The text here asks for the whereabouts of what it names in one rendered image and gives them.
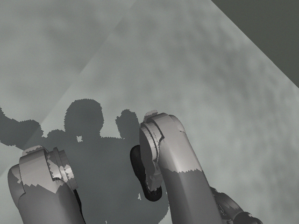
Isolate left robot foot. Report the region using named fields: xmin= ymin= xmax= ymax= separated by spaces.
xmin=73 ymin=189 xmax=86 ymax=224

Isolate right robot hand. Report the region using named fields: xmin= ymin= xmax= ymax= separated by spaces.
xmin=210 ymin=187 xmax=244 ymax=224

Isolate right robot arm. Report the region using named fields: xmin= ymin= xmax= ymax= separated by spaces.
xmin=233 ymin=212 xmax=263 ymax=224

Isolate right robot foot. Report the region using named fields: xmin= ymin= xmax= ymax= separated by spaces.
xmin=130 ymin=145 xmax=162 ymax=202

